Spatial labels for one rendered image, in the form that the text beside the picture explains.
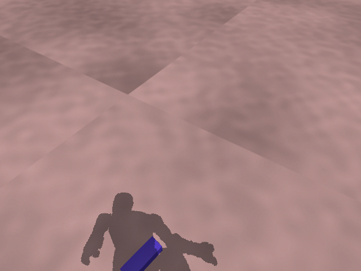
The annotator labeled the carton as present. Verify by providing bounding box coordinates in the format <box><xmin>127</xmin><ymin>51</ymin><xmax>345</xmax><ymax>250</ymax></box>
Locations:
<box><xmin>120</xmin><ymin>236</ymin><xmax>162</xmax><ymax>271</ymax></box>

